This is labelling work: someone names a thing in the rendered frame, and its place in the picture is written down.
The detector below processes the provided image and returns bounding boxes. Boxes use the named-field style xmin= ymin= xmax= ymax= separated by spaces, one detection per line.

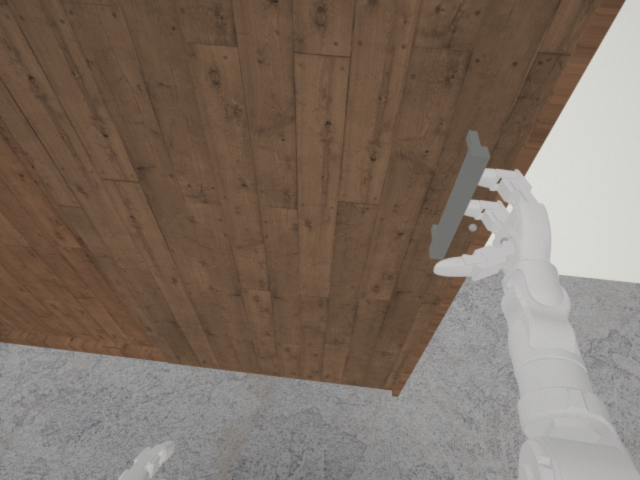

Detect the robot left hand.
xmin=118 ymin=441 xmax=175 ymax=480

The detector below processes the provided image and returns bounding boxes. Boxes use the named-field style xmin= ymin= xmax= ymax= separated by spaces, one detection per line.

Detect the robot right upper arm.
xmin=518 ymin=435 xmax=639 ymax=480

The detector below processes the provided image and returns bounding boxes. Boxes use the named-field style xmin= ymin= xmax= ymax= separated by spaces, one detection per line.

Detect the robot right forearm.
xmin=501 ymin=260 xmax=640 ymax=480

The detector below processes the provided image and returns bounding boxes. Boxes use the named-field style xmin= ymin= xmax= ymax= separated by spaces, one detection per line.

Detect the robot right hand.
xmin=433 ymin=168 xmax=551 ymax=281

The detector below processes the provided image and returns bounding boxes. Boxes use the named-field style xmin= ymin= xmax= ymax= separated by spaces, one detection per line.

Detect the wardrobe door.
xmin=0 ymin=0 xmax=600 ymax=391
xmin=0 ymin=121 xmax=157 ymax=348

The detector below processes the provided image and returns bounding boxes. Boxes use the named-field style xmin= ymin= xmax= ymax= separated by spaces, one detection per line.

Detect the handle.
xmin=429 ymin=130 xmax=490 ymax=260

